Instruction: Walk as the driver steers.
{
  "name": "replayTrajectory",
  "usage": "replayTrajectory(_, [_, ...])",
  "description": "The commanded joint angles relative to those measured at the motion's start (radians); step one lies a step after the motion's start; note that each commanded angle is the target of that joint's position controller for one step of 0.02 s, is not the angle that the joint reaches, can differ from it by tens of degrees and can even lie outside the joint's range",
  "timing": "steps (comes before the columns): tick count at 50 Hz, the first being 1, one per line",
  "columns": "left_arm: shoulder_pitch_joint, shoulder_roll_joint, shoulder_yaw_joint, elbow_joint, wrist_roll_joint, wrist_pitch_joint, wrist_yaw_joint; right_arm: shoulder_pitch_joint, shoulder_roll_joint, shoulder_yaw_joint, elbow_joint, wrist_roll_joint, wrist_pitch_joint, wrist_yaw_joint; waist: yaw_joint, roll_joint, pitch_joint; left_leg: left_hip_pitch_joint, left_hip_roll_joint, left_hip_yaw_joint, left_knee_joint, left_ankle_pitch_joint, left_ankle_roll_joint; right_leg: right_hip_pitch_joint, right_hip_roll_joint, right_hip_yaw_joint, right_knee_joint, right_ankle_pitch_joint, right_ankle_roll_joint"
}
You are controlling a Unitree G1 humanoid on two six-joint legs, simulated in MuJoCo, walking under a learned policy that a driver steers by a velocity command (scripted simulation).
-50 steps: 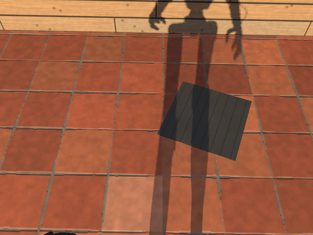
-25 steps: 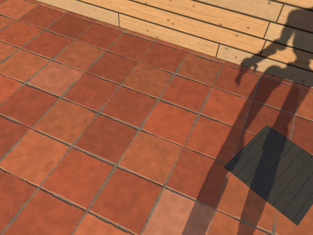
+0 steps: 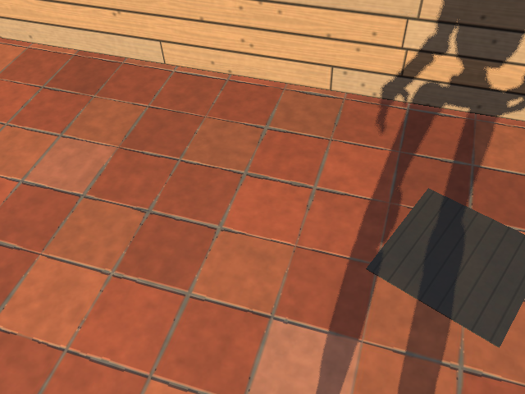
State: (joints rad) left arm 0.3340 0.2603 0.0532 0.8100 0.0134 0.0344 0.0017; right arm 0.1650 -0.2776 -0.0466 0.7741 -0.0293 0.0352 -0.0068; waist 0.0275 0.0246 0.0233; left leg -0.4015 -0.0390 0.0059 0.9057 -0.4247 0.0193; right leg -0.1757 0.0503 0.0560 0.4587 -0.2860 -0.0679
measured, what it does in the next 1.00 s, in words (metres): walks ahead, turning right: left foot, then right foot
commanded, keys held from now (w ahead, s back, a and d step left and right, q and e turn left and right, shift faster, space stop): w+e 0.42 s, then no key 0.58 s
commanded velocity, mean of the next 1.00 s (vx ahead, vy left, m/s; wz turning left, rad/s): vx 0.25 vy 0.00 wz -0.34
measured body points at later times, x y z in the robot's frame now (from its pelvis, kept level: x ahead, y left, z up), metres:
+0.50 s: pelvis +0.13 +0.02 +0.01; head +0.16 +0.04 +0.45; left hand +0.36 +0.23 -0.11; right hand +0.08 -0.25 -0.11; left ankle +0.09 +0.13 -0.74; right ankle +0.17 -0.13 -0.67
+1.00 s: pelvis +0.25 -0.05 +0.00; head +0.27 -0.06 +0.45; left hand +0.42 +0.15 -0.14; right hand +0.22 -0.30 -0.15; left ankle +0.31 +0.07 -0.72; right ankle +0.28 -0.13 -0.74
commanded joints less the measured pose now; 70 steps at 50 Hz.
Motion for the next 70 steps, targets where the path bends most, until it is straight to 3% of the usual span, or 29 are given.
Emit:
replayTrajectory(1, [-0.013,0.150,0.044,-0.057,0.000,-0.014,0.005,-0.089,-0.079,-0.017,-0.084,-0.006,-0.037,0.027,0.007,-0.148,0.053,-0.196,0.028,-0.020,-0.006,0.067,-0.040,0.065,-0.211,0.344,-0.304,-0.198,-0.175])
replayTrajectory(7, [0.022,0.202,0.072,-0.049,0.005,-0.037,-0.009,-0.121,-0.077,-0.007,-0.109,0.005,-0.060,0.027,0.037,-0.166,0.016,-0.059,0.008,-0.011,-0.257,0.056,-0.054,0.018,-0.192,0.362,-0.232,-0.189,-0.173])
replayTrajectory(10, [-0.082,0.196,0.074,-0.082,0.002,-0.039,-0.015,0.049,-0.083,-0.011,-0.068,0.017,-0.079,0.004,-0.074,-0.123,0.009,0.298,-0.016,-0.004,-0.469,0.173,-0.031,-0.225,-0.130,0.358,-0.132,-0.223,-0.109])
replayTrajectory(11, [-0.094,0.160,0.066,-0.090,0.002,-0.047,-0.013,0.145,-0.124,-0.023,-0.044,0.010,-0.092,-0.011,-0.120,-0.054,-0.016,0.464,0.033,-0.053,-0.511,0.138,-0.021,-0.348,-0.067,0.314,-0.015,-0.271,-0.069])
replayTrajectory(12, [-0.110,0.066,0.039,-0.130,-0.011,-0.057,-0.015,0.255,-0.237,-0.044,-0.040,-0.011,-0.101,-0.026,-0.163,0.175,-0.083,0.585,0.305,-0.393,-0.683,-0.215,0.033,-0.484,0.049,0.157,0.287,-0.334,-0.016])
replayTrajectory(13, [-0.109,0.073,0.033,-0.153,-0.001,-0.058,-0.015,0.254,-0.319,-0.065,-0.032,-0.021,-0.095,-0.025,-0.129,0.251,-0.056,0.499,0.467,-0.747,-0.815,-0.467,0.112,-0.583,0.089,0.073,0.493,-0.314,-0.010])
replayTrajectory(15, [-0.091,0.137,0.046,-0.117,0.019,-0.056,-0.033,0.124,-0.175,-0.032,-0.060,-0.004,-0.097,-0.017,-0.045,0.058,0.071,0.344,0.398,-0.560,-0.790,-0.358,0.131,-0.573,-0.033,0.086,0.611,-0.131,-0.020])
replayTrajectory(17, [-0.077,0.119,0.044,-0.094,0.026,-0.051,-0.058,0.099,-0.119,-0.014,-0.064,0.000,-0.111,-0.017,-0.034,0.085,0.061,0.331,0.299,-0.323,-0.796,-0.077,0.103,-0.534,-0.066,0.038,0.624,-0.012,0.011])
replayTrajectory(23, [-0.205,0.080,0.027,-0.142,0.027,-0.033,-0.078,0.219,-0.093,-0.011,-0.003,0.004,-0.135,0.001,-0.059,0.060,0.060,0.384,0.275,-0.068,-0.751,0.496,0.129,-0.603,-0.068,0.013,0.593,0.115,0.061])
replayTrajectory(28, [-0.311,0.017,-0.010,-0.172,0.027,-0.042,-0.079,0.227,-0.101,-0.008,0.036,0.014,-0.120,0.002,-0.071,0.108,0.036,0.325,0.229,0.085,-0.647,0.866,0.109,-0.359,-0.036,-0.120,0.228,0.183,0.053])
replayTrajectory(30, [-0.291,0.033,-0.010,-0.165,0.027,-0.047,-0.068,0.250,-0.120,-0.013,0.062,0.019,-0.112,-0.001,-0.064,0.125,0.010,0.360,0.244,0.073,-0.576,0.974,0.100,-0.273,-0.014,-0.136,0.151,0.178,0.019])
replayTrajectory(32, [-0.141,0.064,0.000,-0.111,0.038,-0.066,-0.050,0.238,-0.136,-0.016,0.075,0.028,-0.102,-0.007,0.005,0.095,-0.063,0.380,0.229,0.078,-0.388,1.032,0.077,-0.100,0.024,-0.126,0.025,0.223,-0.028])
replayTrajectory(33, [-0.045,0.092,0.007,-0.074,0.053,-0.082,-0.039,0.247,-0.131,-0.014,0.076,0.035,-0.101,-0.008,0.049,0.041,-0.124,0.306,0.194,0.108,-0.234,0.899,0.053,0.071,-0.007,-0.101,-0.049,0.379,-0.045])
replayTrajectory(34, [0.062,0.161,0.018,-0.060,0.067,-0.093,-0.026,0.274,-0.074,0.004,0.037,0.031,-0.103,-0.010,0.069,-0.091,-0.258,0.111,0.147,0.133,0.022,0.392,0.025,0.332,-0.266,0.134,0.035,0.791,-0.089])
replayTrajectory(35, [0.061,0.221,0.031,-0.058,0.024,-0.088,-0.014,0.424,0.013,0.029,0.047,0.065,-0.084,-0.003,0.007,-0.261,-0.461,-0.059,0.012,0.046,0.303,-0.268,0.002,0.543,-0.531,0.436,0.078,1.208,-0.295])
replayTrajectory(36, [0.059,0.168,0.030,-0.055,-0.025,-0.072,-0.004,0.347,-0.084,0.002,0.078,0.036,-0.059,-0.009,0.043,-0.098,-0.446,-0.045,0.047,-0.056,0.318,-0.183,0.000,0.423,-0.441,0.353,0.027,1.026,-0.281])
replayTrajectory(38, [-0.118,0.053,-0.013,-0.062,-0.015,-0.065,0.006,0.222,-0.049,0.011,0.060,0.020,-0.054,-0.005,-0.018,-0.087,-0.150,-0.078,0.094,-0.045,0.219,-0.087,-0.007,0.147,-0.338,0.209,-0.101,0.776,-0.208])
replayTrajectory(39, [-0.155,0.034,-0.022,-0.059,-0.014,-0.065,0.012,0.221,-0.046,0.010,0.069,0.008,-0.044,-0.004,-0.047,-0.101,-0.089,-0.026,0.106,-0.041,0.155,-0.046,-0.015,0.047,-0.296,0.154,-0.138,0.753,-0.173])
replayTrajectory(40, [-0.168,0.031,-0.024,-0.051,-0.009,-0.065,0.015,0.263,-0.037,0.011,0.092,-0.003,-0.029,-0.002,-0.070,-0.116,-0.083,0.059,0.095,-0.022,0.122,-0.006,-0.021,-0.035,-0.264,0.103,-0.159,0.740,-0.152])
replayTrajectory(43, [-0.164,0.050,-0.022,-0.028,0.008,-0.076,0.010,0.285,-0.006,0.014,0.122,0.004,-0.008,-0.004,-0.084,-0.109,-0.108,0.142,0.072,-0.008,0.012,0.020,-0.025,-0.093,-0.239,0.061,-0.181,0.631,-0.147])
replayTrajectory(47, [-0.144,0.058,-0.019,0.010,0.013,-0.063,0.008,0.192,-0.007,0.014,0.124,0.003,0.010,-0.018,-0.047,-0.146,-0.066,0.162,0.064,0.000,-0.165,0.057,-0.023,-0.140,-0.225,0.098,-0.232,0.183,-0.136])
replayTrajectory(50, [-0.148,0.062,-0.017,0.032,0.008,-0.045,0.012,0.176,0.003,0.017,0.142,0.006,0.005,-0.022,-0.051,-0.123,-0.027,0.222,0.051,0.011,-0.302,0.120,-0.008,-0.192,-0.224,0.138,-0.238,-0.051,-0.119])
replayTrajectory(52, [-0.138,0.043,-0.024,0.048,0.002,-0.039,0.017,0.186,0.006,0.022,0.159,-0.002,-0.012,-0.026,-0.065,-0.067,0.002,0.316,0.073,-0.023,-0.488,0.215,0.013,-0.251,-0.202,0.145,-0.217,-0.138,-0.060])
replayTrajectory(53, [-0.121,0.025,-0.029,0.054,0.002,-0.041,0.016,0.197,-0.023,0.021,0.162,-0.012,-0.026,-0.030,-0.056,-0.019,0.010,0.333,0.156,-0.120,-0.561,0.218,0.029,-0.260,-0.177,0.133,-0.176,-0.123,-0.022])
replayTrajectory(54, [-0.070,0.008,-0.027,0.067,-0.011,-0.039,0.013,0.144,-0.071,0.013,0.162,0.002,-0.035,-0.031,0.006,0.079,0.051,0.198,0.204,-0.201,-0.599,0.147,0.057,-0.200,-0.087,0.048,-0.157,-0.056,0.006])
replayTrajectory(55, [-0.070,0.013,-0.027,0.095,-0.007,-0.037,0.012,0.117,-0.032,0.022,0.170,0.013,-0.043,-0.024,0.004,0.086,0.051,0.080,0.208,-0.206,-0.639,0.083,0.057,-0.045,-0.072,0.024,-0.127,0.049,0.014])
replayTrajectory(59, [-0.054,0.040,-0.019,0.148,0.001,-0.048,0.016,0.120,-0.011,0.026,0.204,0.022,-0.058,-0.028,-0.003,0.049,0.010,0.155,0.138,-0.122,-0.614,0.212,0.021,0.027,-0.116,0.053,-0.125,0.163,0.000])
replayTrajectory(63, [-0.057,0.014,-0.027,0.192,-0.004,-0.051,0.024,0.147,0.004,0.027,0.239,0.019,-0.053,-0.030,-0.021,-0.009,0.016,0.216,0.138,-0.112,-0.593,0.267,0.034,-0.006,-0.117,0.048,-0.145,0.167,0.008])
replayTrajectory(70, [-0.038,0.001,-0.034,0.256,-0.004,-0.047,0.034,0.152,0.016,0.032,0.286,0.020,-0.052,-0.034,-0.023,-0.024,0.020,0.229,0.135,-0.105,-0.590,0.312,0.037,0.019,-0.123,0.043,-0.138,0.214,0.012])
